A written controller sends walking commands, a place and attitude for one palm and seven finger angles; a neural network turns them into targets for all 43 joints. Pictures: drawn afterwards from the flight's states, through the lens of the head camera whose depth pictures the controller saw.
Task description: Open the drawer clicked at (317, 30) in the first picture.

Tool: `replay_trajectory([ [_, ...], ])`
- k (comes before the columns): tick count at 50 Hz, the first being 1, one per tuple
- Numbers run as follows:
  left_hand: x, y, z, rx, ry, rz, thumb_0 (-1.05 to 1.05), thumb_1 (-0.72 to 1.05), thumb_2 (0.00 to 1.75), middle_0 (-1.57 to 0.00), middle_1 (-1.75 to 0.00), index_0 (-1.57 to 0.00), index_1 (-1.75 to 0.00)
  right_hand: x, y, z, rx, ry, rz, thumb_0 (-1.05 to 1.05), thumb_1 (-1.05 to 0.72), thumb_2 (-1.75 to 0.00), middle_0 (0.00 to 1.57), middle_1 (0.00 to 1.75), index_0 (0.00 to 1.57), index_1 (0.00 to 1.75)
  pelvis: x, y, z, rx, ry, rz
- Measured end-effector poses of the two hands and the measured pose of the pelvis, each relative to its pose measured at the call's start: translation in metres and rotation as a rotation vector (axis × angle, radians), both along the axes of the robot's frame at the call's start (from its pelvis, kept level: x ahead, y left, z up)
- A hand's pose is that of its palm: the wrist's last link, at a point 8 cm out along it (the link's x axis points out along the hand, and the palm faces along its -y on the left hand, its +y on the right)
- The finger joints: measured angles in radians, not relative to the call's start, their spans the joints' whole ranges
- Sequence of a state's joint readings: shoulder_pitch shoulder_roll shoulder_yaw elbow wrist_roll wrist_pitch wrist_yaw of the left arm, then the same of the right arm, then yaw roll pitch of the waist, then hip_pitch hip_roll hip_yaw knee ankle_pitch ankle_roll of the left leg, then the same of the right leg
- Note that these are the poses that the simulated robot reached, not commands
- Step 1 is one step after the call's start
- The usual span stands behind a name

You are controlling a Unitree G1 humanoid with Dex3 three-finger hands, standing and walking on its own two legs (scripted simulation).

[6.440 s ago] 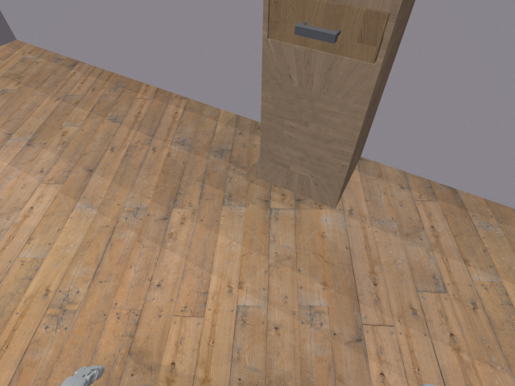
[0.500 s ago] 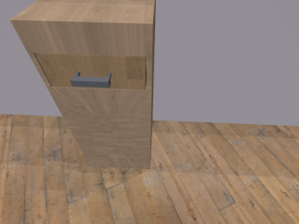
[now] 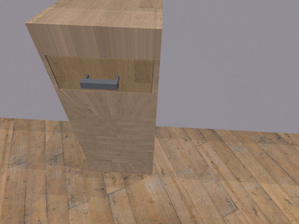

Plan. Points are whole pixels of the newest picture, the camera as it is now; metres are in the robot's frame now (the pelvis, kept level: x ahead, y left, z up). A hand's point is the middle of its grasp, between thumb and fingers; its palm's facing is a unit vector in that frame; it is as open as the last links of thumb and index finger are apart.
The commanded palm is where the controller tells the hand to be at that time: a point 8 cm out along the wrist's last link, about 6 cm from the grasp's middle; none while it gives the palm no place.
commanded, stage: look again from close up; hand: left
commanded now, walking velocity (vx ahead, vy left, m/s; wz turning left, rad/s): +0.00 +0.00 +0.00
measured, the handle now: (101, 80) +0.59 +0.23 +0.07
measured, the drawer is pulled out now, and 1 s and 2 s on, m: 0.00 0.00 0.00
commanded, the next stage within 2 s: shuffle to correct the standing spot in 0.20 s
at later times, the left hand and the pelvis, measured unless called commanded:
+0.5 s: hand out of the picture +0.02 +0.21 -0.16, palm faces -0.01 -0.97 -0.24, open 7.4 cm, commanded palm none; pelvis +0.00 +0.01 +0.00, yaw -1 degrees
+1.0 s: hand out of the picture +0.07 +0.19 -0.17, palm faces +0.01 -0.98 -0.22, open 7.3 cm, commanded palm none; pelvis +0.07 +0.02 +0.00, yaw -2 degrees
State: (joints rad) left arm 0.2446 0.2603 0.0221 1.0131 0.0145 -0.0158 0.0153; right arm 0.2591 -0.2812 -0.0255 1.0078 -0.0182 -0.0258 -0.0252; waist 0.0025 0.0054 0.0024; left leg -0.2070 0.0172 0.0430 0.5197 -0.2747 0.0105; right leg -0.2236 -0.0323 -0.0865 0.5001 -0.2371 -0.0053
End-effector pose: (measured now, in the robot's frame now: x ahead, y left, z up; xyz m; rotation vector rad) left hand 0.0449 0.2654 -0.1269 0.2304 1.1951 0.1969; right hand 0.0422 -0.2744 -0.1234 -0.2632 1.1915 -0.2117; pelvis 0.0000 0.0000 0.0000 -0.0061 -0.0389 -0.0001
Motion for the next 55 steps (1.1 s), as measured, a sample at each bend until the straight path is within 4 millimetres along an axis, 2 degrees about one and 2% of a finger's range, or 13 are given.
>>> replay_trajectory([
  [7, 0.028, 0.024, 0.018, 0.047, -0.083, -0.039, 0.01, 0.9, 0.9, -0.2, -0.3, -0.2, -0.3, 0.029, 0.001, 0.011, -0.01, -0.076, 0.053, 0.01, -0.91, -0.9, 0.2, 0.3, 0.2, 0.3, -0.007, 0.007, 0.003, 0.004, -0.008, -0.001],
  [11, 0.03, 0.029, 0.023, 0.058, -0.083, -0.051, 0.01, 0.9, 0.9, -0.2, -0.3, -0.2, -0.3, 0.035, 0.005, 0.012, 0.001, -0.086, 0.071, 0.01, -0.91, -0.9, 0.2, 0.3, 0.21, 0.3, -0.01, 0.009, 0.005, 0.006, -0.006, -0.001],
  [15, 0.022, 0.028, 0.022, 0.055, -0.056, -0.051, 0.01, 0.9, 0.9, -0.2, -0.3, -0.2, -0.3, 0.033, 0.01, 0.009, 0.015, -0.068, 0.075, 0.01, -0.91, -0.9, 0.2, 0.3, 0.21, 0.3, -0.011, 0.01, 0.006, 0.008, -0.005, -0.002],
  [19, 0.008, 0.021, 0.015, 0.037, -0.008, -0.039, 0.01, 0.9, 0.9, -0.2, -0.3, -0.2, -0.3, 0.022, 0.015, 0.004, 0.032, -0.023, 0.065, 0.01, -0.91, -0.9, 0.2, 0.3, 0.21, 0.3, -0.01, 0.011, 0.007, 0.008, -0.004, -0.003],
  [24, -0.019, -0.001, 0.0, -0.023, 0.084, -0.015, 0.01, 0.91, 0.9, -0.2, -0.3, -0.2, -0.3, -0.003, 0.03, -0.007, 0.071, 0.068, 0.03, 0.01, -0.91, -0.9, 0.2, 0.3, 0.2, 0.3, -0.001, 0.011, 0.005, 0.008, 0.005, -0.01],
  [30, -0.052, -0.027, -0.017, -0.114, 0.207, 0.035, 0.01, 0.9, 0.9, -0.2, -0.3, -0.2, -0.3, -0.037, 0.053, -0.016, 0.11, 0.196, -0.029, 0.01, -0.91, -0.9, 0.2, 0.3, 0.2, 0.3, 0.018, 0.015, 0.001, -0.001, 0.015, -0.014],
  [35, -0.063, -0.038, -0.024, -0.161, 0.296, 0.068, 0.01, 0.9, 0.9, -0.2, -0.3, -0.2, -0.3, -0.053, 0.073, -0.019, 0.128, 0.27, -0.084, 0.01, -0.91, -0.9, 0.2, 0.3, 0.2, 0.3, 0.038, 0.022, -0.003, 0.001, 0.023, -0.02],
  [38, -0.054, -0.041, -0.024, -0.159, 0.326, 0.057, 0.01, 0.9, 0.9, -0.2, -0.3, -0.2, -0.3, -0.058, 0.082, -0.021, 0.139, 0.295, -0.122, 0.01, -0.91, -0.9, 0.2, 0.3, 0.2, 0.3, 0.052, 0.023, -0.005, 0.009, 0.022, -0.039],
  [42, -0.024, -0.044, -0.021, -0.137, 0.297, 0.053, 0.01, 0.91, 0.9, -0.2, -0.3, -0.2, -0.3, -0.057, 0.092, -0.025, 0.161, 0.335, -0.153, 0.0, -0.91, -0.9, 0.2, 0.3, 0.2, 0.3, 0.066, 0.021, -0.004, 0.004, 0.023, -0.041],
  [46, 0.008, -0.044, -0.015, -0.11, 0.234, 0.039, 0.01, 0.91, 0.9, -0.2, -0.3, -0.2, -0.3, -0.039, 0.098, -0.024, 0.181, 0.321, -0.162, 0.01, -0.91, -0.9, 0.2, 0.3, 0.2, 0.3, 0.071, 0.018, 0.001, 0.003, 0.036, -0.035],
  [49, 0.021, -0.033, -0.01, -0.074, 0.209, 0.035, 0.03, 0.93, 0.9, -0.2, -0.3, -0.2, -0.3, -0.02, 0.096, -0.022, 0.183, 0.272, -0.156, 0.01, -0.91, -0.9, 0.2, 0.3, 0.2, 0.3, 0.069, 0.017, 0.004, 0.003, 0.037, -0.036],
  [51, 0.029, -0.026, -0.008, -0.058, 0.18, 0.032, 0.03, 0.93, 0.9, -0.2, -0.3, -0.2, -0.3, -0.007, 0.092, -0.022, 0.178, 0.235, -0.147, 0.0, -0.91, -0.9, 0.2, 0.3, 0.21, 0.3, 0.066, 0.017, 0.005, 0.002, 0.039, -0.038],
  [55, 0.041, -0.013, -0.01, -0.032, 0.117, 0.024, 0.02, 0.92, 0.9, -0.2, -0.3, -0.2, -0.3, 0.006, 0.074, -0.027, 0.135, 0.195, -0.126, 0.02, -0.93, -0.9, 0.21, 0.3, 0.21, 0.3, 0.058, 0.019, -0.002, 0.009, 0.047, -0.037],
])
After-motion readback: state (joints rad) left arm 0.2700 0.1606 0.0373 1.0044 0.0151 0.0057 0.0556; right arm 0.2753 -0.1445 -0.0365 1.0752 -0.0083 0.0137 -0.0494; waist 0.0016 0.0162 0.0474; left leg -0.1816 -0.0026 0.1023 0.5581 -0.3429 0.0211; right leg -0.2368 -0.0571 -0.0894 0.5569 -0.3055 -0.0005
